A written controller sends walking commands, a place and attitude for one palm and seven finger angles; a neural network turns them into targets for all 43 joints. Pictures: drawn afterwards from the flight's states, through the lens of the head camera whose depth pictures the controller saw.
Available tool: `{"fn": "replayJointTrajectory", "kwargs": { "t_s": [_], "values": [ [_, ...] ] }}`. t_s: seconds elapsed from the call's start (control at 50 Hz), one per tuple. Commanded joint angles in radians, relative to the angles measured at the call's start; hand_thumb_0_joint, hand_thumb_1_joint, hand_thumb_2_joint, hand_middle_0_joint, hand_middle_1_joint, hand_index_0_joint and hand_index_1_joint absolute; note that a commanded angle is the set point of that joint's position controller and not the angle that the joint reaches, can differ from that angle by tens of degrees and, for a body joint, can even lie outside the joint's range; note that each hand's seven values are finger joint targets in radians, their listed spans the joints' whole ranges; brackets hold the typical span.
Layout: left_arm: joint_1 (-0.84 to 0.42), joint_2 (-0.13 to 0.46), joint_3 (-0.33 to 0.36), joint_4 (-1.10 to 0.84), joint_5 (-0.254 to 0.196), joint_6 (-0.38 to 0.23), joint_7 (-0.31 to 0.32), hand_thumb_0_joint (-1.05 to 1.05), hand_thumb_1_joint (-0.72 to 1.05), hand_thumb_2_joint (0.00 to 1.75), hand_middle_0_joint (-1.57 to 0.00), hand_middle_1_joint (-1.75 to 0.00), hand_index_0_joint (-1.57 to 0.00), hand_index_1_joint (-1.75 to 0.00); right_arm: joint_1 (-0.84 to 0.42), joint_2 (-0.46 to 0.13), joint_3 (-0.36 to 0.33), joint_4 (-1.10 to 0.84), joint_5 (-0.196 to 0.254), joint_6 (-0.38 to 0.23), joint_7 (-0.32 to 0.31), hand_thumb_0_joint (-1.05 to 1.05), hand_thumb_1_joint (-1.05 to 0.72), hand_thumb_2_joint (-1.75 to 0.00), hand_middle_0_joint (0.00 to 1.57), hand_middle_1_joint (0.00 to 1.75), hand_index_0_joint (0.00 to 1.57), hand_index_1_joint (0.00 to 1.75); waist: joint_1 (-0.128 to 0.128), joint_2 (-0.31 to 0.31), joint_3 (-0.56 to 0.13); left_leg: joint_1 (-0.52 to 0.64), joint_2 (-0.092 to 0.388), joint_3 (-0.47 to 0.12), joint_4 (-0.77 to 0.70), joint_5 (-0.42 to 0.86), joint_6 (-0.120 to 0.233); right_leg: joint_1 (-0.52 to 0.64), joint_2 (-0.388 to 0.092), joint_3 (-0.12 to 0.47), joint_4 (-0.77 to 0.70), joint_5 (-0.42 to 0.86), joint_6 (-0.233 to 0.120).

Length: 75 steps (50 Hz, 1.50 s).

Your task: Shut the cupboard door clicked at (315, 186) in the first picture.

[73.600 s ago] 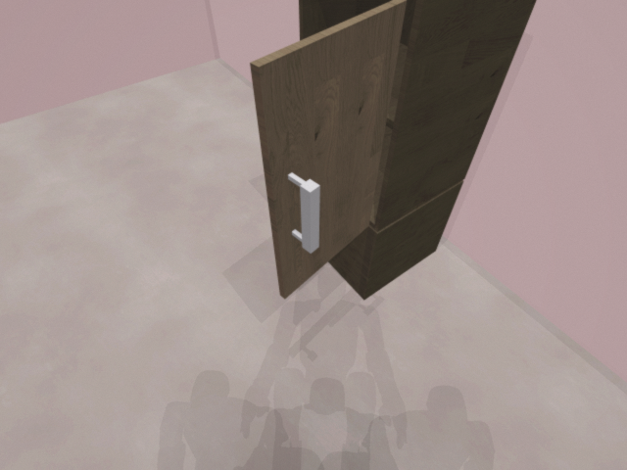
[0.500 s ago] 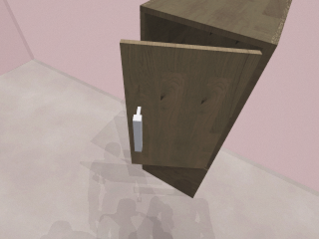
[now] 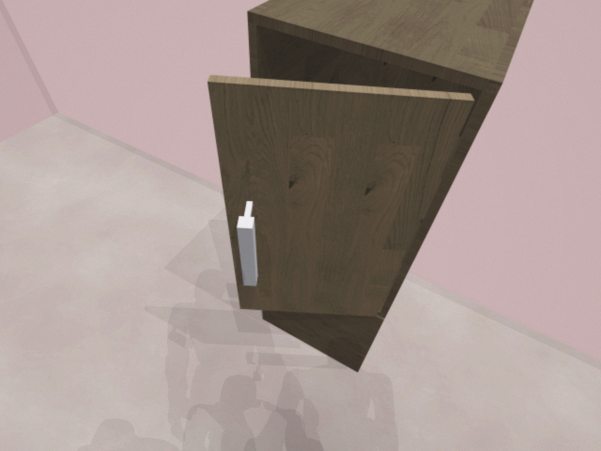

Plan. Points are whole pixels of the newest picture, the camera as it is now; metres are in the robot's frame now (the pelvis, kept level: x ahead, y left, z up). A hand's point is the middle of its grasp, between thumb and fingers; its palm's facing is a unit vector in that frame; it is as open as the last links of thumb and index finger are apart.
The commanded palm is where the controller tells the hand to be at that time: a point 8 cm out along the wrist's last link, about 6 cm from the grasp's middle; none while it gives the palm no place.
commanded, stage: look again from close up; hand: left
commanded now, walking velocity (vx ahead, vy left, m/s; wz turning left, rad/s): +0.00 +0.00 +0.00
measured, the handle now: (249, 244) +0.46 +0.12 -0.05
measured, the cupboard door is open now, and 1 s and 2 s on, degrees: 27 27 27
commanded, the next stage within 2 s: raise the hand and make a fist in 0.04 s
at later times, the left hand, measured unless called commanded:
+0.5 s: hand (223, 405) +0.19 +0.11 -0.04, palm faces +0.00 -0.99 +0.11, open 6.5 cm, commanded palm +0.11 +0.19 -0.07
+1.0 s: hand (209, 415) +0.18 +0.13 -0.07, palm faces +0.00 -1.00 +0.00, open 4.1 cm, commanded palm +0.14 +0.19 -0.06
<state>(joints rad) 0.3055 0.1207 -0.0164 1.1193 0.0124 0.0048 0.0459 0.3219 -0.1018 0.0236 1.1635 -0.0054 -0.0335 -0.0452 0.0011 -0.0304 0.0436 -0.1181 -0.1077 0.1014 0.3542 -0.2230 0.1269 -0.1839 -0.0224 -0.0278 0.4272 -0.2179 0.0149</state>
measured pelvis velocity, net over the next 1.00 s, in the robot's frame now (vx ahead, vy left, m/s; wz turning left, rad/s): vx -0.02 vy -0.06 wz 0.07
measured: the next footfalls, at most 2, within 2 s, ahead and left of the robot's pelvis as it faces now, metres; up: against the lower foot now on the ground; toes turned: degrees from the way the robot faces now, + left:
none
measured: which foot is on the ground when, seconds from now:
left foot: down 0.00-1.00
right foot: down 0.00-1.00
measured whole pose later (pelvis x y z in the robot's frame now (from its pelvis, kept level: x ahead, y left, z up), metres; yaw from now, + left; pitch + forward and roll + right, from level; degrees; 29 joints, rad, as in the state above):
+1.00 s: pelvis -0.02 -0.06 -0.11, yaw +4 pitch +17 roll -1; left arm 0.43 0.25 0.14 -0.08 -0.30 -0.28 -0.32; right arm 0.23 -0.19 0.03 0.49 0.05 -0.16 -0.03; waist 0.01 0.02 -0.15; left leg -0.97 -0.04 0.02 1.25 -0.59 0.06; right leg -1.01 0.05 -0.12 1.20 -0.50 -0.09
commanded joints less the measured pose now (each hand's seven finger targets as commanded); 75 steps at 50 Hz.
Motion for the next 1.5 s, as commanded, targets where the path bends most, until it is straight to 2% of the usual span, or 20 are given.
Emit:
{"fn": "replayJointTrajectory", "kwargs": {
  "t_s": [0.0,0.1,0.12,0.14,0.16,0.18,0.2,0.24,0.3,0.36,0.4,0.46,0.56,0.7,0.78,0.9,1.0,1.08,1.28,1.48],
  "values": [
    [0.088,0.053,0.008,-0.013,-0.003,-0.018,0.005,0.00,0.90,0.90,-0.20,-0.30,-0.20,-0.30,0.070,-0.094,-0.018,-0.021,-0.001,-0.009,-0.002,0.00,-0.90,-0.90,0.20,0.30,0.20,0.30,0.001,0.010,0.038,-0.060,0.211,-0.205,-0.101,0.122,-0.093,0.010,-0.085,0.091,-0.047,0.099,-0.052],
    [0.101,0.048,0.007,-0.008,-0.001,-0.019,0.005,0.00,0.90,0.90,-0.20,-0.30,-0.20,-0.30,0.065,-0.091,-0.018,-0.018,0.000,-0.008,-0.002,0.00,-0.90,-0.90,0.20,0.30,0.20,0.30,0.003,0.034,0.061,-0.065,0.215,-0.210,-0.118,0.076,-0.094,-0.007,-0.082,0.090,-0.053,0.079,-0.051],
    [0.112,0.107,0.000,0.013,0.017,-0.040,0.037,0.00,0.90,0.90,-0.20,-0.30,-0.20,-0.30,-0.009,-0.173,-0.015,-0.105,0.014,-0.010,0.010,0.00,-0.90,-0.90,0.20,0.30,0.20,0.30,0.009,0.066,0.067,-0.106,0.243,-0.196,0.035,0.493,-0.137,-0.048,-0.083,0.046,0.000,0.164,-0.035],
    [-0.706,0.548,0.301,-1.672,-0.108,-0.276,0.056,0.00,0.90,0.90,-0.20,-0.30,-0.20,-0.30,0.130,-0.383,-0.077,-0.472,0.011,-0.196,-0.054,0.00,-0.90,-0.90,0.20,0.30,0.20,0.30,-0.217,0.147,-0.416,0.252,0.210,-0.287,0.020,0.593,-0.160,-0.092,0.049,-0.018,0.162,0.119,-0.008],
    [-0.140,0.221,0.010,-1.475,-0.108,-0.222,0.064,0.00,0.90,0.90,-0.22,-0.32,-0.22,-0.32,0.048,-0.250,0.011,-0.415,0.040,-0.301,-0.068,0.00,-0.90,-0.90,0.20,0.30,0.20,0.30,-0.098,0.357,-0.454,0.363,0.247,-0.274,-0.044,0.512,-0.213,-0.204,0.091,-0.042,0.250,-0.154,-0.037],
    [-0.123,0.180,0.058,-1.384,-0.140,-0.168,0.101,0.00,0.90,0.90,-0.24,-0.34,-0.24,-0.34,-0.012,-0.264,0.000,-0.353,0.018,-0.326,-0.066,0.00,-0.90,-0.90,0.20,0.30,0.20,0.30,-0.053,0.386,-0.370,0.236,0.235,-0.268,-0.100,0.461,-0.265,-0.208,0.071,-0.003,0.259,-0.179,-0.046],
    [0.161,-0.060,-0.121,-1.017,-0.140,-0.018,0.105,0.00,0.90,0.90,-0.25,-0.36,-0.25,-0.36,-0.031,-0.193,0.003,-0.329,0.047,-0.330,-0.023,0.00,-0.90,-0.90,0.20,0.30,0.20,0.30,-0.030,0.273,-0.159,0.031,0.206,-0.281,-0.099,0.264,-0.263,-0.247,0.020,0.003,0.279,-0.184,-0.051],
    [0.036,-0.084,-0.184,-1.211,-0.178,-0.034,0.089,0.00,0.90,0.90,-0.29,-0.40,-0.29,-0.40,-0.014,-0.266,-0.033,-0.422,0.066,-0.351,0.011,0.00,-0.90,-0.90,0.20,0.30,0.20,0.30,-0.063,0.179,-0.001,-0.102,0.175,-0.251,0.013,0.017,-0.201,-0.253,-0.002,-0.017,0.180,-0.104,-0.053],
    [0.039,-0.051,-0.132,-1.011,-0.150,-0.167,0.033,0.00,0.90,0.90,-0.35,-0.46,-0.35,-0.46,-0.048,-0.278,-0.051,-0.522,0.036,-0.376,0.013,0.00,-0.90,-0.90,0.20,0.30,0.20,0.30,-0.104,-0.280,0.052,-0.334,0.097,-0.211,0.253,-0.155,-0.129,-0.369,-0.019,0.009,0.079,-0.259,-0.046],
    [0.250,0.028,0.046,-0.880,-0.211,-0.383,-0.099,0.00,0.90,0.90,-0.40,-0.52,-0.40,-0.52,-0.107,-0.287,-0.090,-0.605,0.021,-0.365,0.026,0.00,-0.90,-0.90,0.20,0.30,0.20,0.30,0.003,-0.484,-0.061,-0.584,0.062,-0.179,0.417,-0.253,-0.154,-0.472,-0.016,0.001,0.231,-0.431,-0.050],
    [0.319,0.081,0.131,-0.868,-0.267,-0.534,-0.227,0.00,0.90,0.90,-0.44,-0.56,-0.44,-0.56,-0.161,-0.295,-0.106,-0.670,0.019,-0.326,0.052,0.00,-0.90,-0.90,0.20,0.30,0.20,0.30,0.058,-0.381,-0.109,-0.710,0.041,-0.125,0.512,-0.250,-0.175,-0.463,-0.024,0.062,0.310,-0.489,-0.074],
    [0.289,0.225,0.258,-0.970,-0.256,-0.699,-0.326,0.00,0.90,0.90,-0.49,-0.62,-0.49,-0.62,-0.223,-0.286,-0.115,-0.772,0.014,-0.281,0.083,0.00,-0.90,-0.90,0.20,0.30,0.20,0.30,0.097,0.040,-0.169,-0.832,0.026,-0.094,0.624,-0.268,-0.154,-0.509,-0.021,0.118,0.467,-0.429,-0.099],
    [0.163,0.247,0.220,-1.392,-0.255,-0.656,-0.259,0.00,0.90,0.90,-0.58,-0.72,-0.58,-0.72,-0.206,-0.276,-0.107,-0.866,0.016,-0.230,0.092,0.00,-0.90,-0.90,0.20,0.30,0.20,0.30,0.079,0.335,-0.416,-0.655,0.079,-0.197,0.580,-0.204,-0.166,-0.615,0.038,0.031,0.634,-0.214,-0.099],
    [-0.033,0.147,0.041,-1.464,-0.325,-0.673,-0.349,0.00,0.90,0.90,-0.71,-0.86,-0.71,-0.86,-0.137,-0.295,-0.077,-0.784,0.028,-0.265,0.012,0.00,-0.90,-0.90,0.20,0.30,0.20,0.30,-0.121,0.011,-0.357,-0.789,0.103,-0.221,0.805,-0.185,-0.096,-0.698,0.049,0.090,0.568,-0.229,-0.051],
    [0.102,0.226,0.123,-1.207,-0.301,-0.519,-0.438,0.00,0.90,0.90,-0.79,-0.94,-0.79,-0.94,-0.138,-0.298,-0.077,-0.792,0.054,-0.250,-0.005,0.00,-0.90,-0.90,0.20,0.30,0.20,0.30,-0.048,-0.060,-0.338,-0.921,0.102,-0.179,0.817,-0.227,-0.090,-0.635,0.029,0.134,0.533,-0.342,-0.048],
    [0.225,0.313,0.355,-1.453,-0.365,-0.349,-0.372,0.00,0.90,0.90,-0.90,-1.06,-0.90,-1.06,-0.176,-0.228,-0.074,-0.884,0.057,-0.186,0.010,0.00,-0.90,-0.90,0.20,0.30,0.20,0.30,0.100,0.030,-0.633,-0.830,0.077,-0.163,0.743,-0.018,-0.115,-0.273,-0.009,0.160,0.570,0.021,-0.024],
    [0.228,0.202,0.268,-1.451,-0.353,-0.473,-0.284,0.00,0.90,0.90,-0.99,-1.16,-0.99,-1.16,-0.159,-0.212,-0.075,-0.826,0.044,-0.193,0.009,0.00,-0.90,-0.90,0.20,0.30,0.20,0.30,0.034,0.023,-0.481,-0.836,0.090,-0.169,0.735,-0.019,-0.125,-0.390,0.004,0.135,0.584,0.108,-0.021],
    [0.147,0.142,0.128,-1.288,-0.322,-0.535,-0.356,0.00,0.90,0.90,-1.06,-1.24,-1.06,-1.24,-0.142,-0.257,-0.072,-0.810,0.043,-0.198,0.004,0.00,-0.90,-0.90,0.20,0.30,0.20,0.30,-0.059,-0.059,-0.286,-0.932,0.093,-0.174,0.783,-0.183,-0.110,-0.576,-0.005,0.166,0.526,-0.204,-0.015],
    [0.144,0.309,0.305,-1.498,-0.359,-0.548,-0.312,0.00,0.90,0.90,-1.24,-1.44,-1.24,-1.44,-0.130,-0.258,-0.077,-0.853,0.045,-0.202,-0.003,0.00,-0.90,-0.90,0.20,0.30,0.20,0.30,0.057,0.153,-0.536,-0.704,0.091,-0.179,0.668,-0.032,-0.121,-0.480,0.047,0.050,0.595,-0.105,-0.068],
    [0.019,0.256,0.170,-1.298,-0.303,-0.437,-0.356,0.00,0.90,0.90,-1.30,-1.50,-1.30,-1.50,-0.110,-0.304,-0.061,-0.876,0.050,-0.170,-0.004,0.00,-0.90,-0.90,0.20,0.30,0.20,0.30,-0.026,0.040,-0.320,-0.752,0.102,-0.219,0.621,-0.210,-0.118,-0.600,0.054,0.012,0.537,-0.235,-0.063]
  ]
}}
